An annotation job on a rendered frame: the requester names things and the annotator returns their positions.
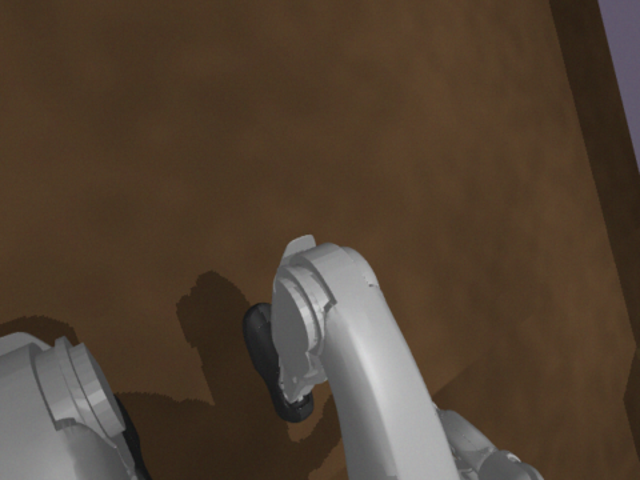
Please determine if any right robot foot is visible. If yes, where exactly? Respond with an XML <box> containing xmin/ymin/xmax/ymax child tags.
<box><xmin>242</xmin><ymin>303</ymin><xmax>314</xmax><ymax>423</ymax></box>

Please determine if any right robot hand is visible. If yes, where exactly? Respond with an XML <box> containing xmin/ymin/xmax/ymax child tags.
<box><xmin>433</xmin><ymin>402</ymin><xmax>499</xmax><ymax>480</ymax></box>

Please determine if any right robot arm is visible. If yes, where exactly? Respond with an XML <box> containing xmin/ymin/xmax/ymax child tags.
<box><xmin>478</xmin><ymin>450</ymin><xmax>544</xmax><ymax>480</ymax></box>

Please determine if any left robot foot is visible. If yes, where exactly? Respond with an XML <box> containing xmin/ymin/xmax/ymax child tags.
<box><xmin>113</xmin><ymin>393</ymin><xmax>152</xmax><ymax>480</ymax></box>

